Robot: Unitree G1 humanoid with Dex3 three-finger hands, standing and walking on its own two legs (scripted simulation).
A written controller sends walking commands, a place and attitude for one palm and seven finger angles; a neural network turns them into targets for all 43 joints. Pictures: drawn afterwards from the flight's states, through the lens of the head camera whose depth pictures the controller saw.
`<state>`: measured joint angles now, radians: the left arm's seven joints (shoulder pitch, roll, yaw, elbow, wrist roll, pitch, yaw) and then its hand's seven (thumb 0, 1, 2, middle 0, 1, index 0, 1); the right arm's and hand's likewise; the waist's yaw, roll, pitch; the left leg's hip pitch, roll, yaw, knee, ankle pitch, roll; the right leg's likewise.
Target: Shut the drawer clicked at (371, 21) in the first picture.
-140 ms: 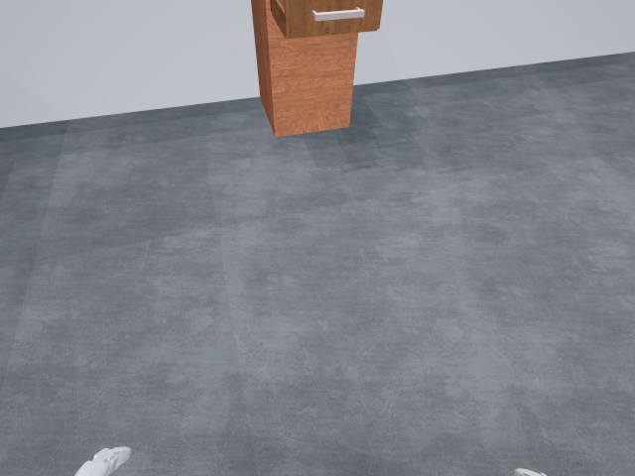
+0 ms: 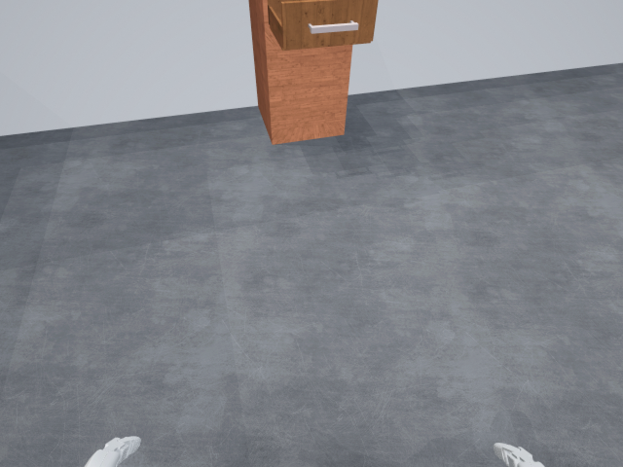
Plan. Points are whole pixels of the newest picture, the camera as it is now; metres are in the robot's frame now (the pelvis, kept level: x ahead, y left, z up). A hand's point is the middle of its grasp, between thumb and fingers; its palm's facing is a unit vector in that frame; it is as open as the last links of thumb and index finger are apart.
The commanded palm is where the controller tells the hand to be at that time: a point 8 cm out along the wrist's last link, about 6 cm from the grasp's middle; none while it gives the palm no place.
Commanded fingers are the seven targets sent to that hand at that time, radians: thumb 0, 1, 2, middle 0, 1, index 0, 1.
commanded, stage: stand and wait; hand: left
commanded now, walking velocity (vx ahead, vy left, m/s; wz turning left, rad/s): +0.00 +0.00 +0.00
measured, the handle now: (332, 26) +1.65 +0.01 -0.05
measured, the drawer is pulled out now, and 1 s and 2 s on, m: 0.28 0.28 0.28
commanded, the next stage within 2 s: look at it before walking up in 0.90 s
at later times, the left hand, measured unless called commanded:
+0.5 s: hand out of the picture +0.05 +0.23 -0.15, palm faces -0.03 -0.94 -0.34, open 7.4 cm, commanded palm none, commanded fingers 0.00 0.90 0.90 -0.20 -0.30 -0.20 -0.30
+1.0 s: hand out of the picture +0.04 +0.22 -0.15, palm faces -0.04 -0.94 -0.33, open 7.4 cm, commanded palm none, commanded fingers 0.00 0.90 0.90 -0.20 -0.30 -0.20 -0.30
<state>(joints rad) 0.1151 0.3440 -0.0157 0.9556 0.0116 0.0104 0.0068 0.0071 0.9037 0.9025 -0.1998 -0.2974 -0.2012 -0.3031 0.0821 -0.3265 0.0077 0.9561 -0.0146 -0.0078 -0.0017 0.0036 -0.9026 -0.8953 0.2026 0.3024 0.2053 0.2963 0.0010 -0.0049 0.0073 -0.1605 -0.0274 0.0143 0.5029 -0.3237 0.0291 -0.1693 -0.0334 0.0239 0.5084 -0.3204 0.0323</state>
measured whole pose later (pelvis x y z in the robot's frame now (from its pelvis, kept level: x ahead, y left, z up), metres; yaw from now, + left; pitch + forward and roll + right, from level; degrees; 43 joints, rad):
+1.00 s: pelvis -0.04 -0.03 +0.01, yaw +0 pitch -2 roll +0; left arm 0.13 0.34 -0.01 1.08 0.01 -0.01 0.00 0.01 0.90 0.90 -0.20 -0.30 -0.20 -0.30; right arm 0.13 -0.34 0.01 1.11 -0.01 -0.01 0.00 0.00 -0.90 -0.90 0.20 0.30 0.20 0.30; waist -0.01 0.00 0.03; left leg -0.14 0.01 0.00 0.38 -0.20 -0.01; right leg -0.15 0.00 0.01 0.39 -0.20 0.00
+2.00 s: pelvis +0.03 -0.05 -0.01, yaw -9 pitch -1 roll +0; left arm 0.34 0.19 0.02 1.06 0.03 -0.01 -0.04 0.01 0.91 0.90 -0.20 -0.30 -0.20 -0.30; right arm 0.34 -0.22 -0.03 1.10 -0.02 -0.02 0.00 0.00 -0.90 -0.90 0.20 0.30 0.20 0.30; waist 0.00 0.03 0.04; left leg -0.12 0.10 0.14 0.62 -0.45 -0.03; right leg -0.28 0.00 -0.07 0.64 -0.33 -0.03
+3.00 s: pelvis +0.45 -0.09 +0.00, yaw -24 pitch -1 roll -1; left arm 0.12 0.15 0.05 1.03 0.03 0.01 -0.03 0.01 0.91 0.90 -0.19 -0.30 -0.19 -0.30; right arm 0.53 -0.09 -0.02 1.18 -0.03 -0.08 -0.02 0.00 -0.91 -0.90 0.20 0.30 0.20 0.30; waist -0.09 -0.01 0.06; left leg 0.10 0.02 0.28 0.29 -0.39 0.03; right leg -0.53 -0.08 -0.12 0.70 -0.18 -0.02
